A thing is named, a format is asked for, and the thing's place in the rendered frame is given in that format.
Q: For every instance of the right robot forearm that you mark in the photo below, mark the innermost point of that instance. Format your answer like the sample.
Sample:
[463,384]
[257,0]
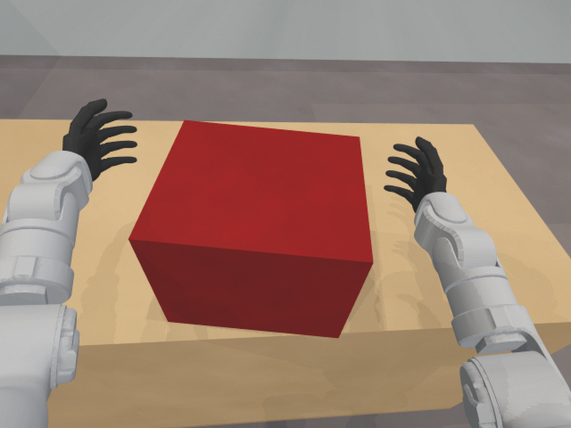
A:
[486,314]

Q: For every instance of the robot right hand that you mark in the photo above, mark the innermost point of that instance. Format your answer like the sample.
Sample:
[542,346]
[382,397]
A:
[429,173]

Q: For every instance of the left robot forearm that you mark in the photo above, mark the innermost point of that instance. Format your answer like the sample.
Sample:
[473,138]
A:
[39,228]

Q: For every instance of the left robot upper arm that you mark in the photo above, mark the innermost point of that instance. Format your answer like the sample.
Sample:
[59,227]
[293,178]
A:
[39,348]

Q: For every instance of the right robot upper arm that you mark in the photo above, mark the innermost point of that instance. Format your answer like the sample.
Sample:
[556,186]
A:
[514,390]

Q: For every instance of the robot left hand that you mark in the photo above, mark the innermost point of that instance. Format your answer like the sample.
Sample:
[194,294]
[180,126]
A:
[85,136]

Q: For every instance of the pedestal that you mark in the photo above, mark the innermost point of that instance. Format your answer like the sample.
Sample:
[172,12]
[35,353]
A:
[397,351]

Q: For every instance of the carton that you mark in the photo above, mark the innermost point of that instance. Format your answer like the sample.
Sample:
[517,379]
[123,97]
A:
[257,228]

